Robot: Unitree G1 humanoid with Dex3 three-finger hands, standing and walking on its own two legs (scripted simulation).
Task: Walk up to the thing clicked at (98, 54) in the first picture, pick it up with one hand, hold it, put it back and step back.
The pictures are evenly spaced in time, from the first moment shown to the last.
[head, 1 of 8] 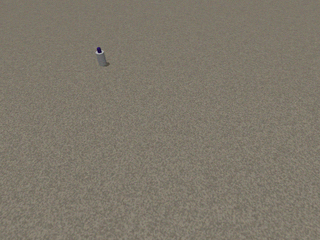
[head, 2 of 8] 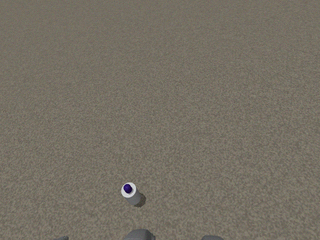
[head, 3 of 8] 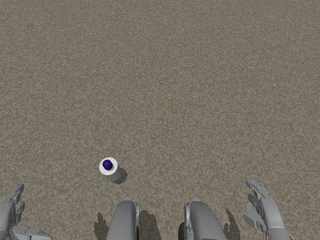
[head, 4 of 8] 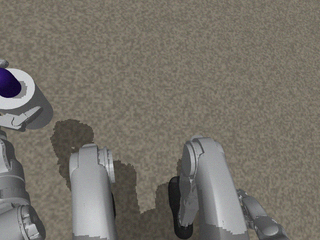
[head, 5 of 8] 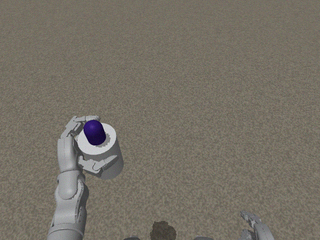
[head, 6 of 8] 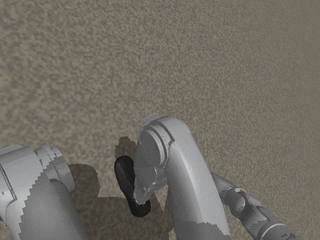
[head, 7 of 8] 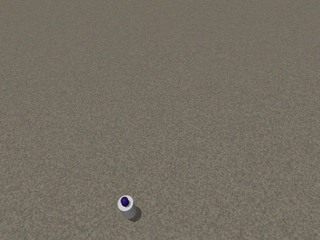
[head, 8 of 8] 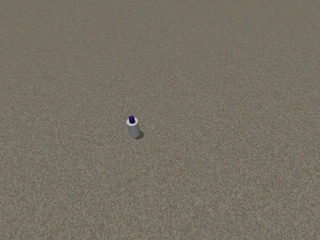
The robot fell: no
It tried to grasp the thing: yes
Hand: left
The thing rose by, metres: 0.68
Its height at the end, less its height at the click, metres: +0.00
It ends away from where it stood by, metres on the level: 0.01
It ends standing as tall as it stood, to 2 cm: yes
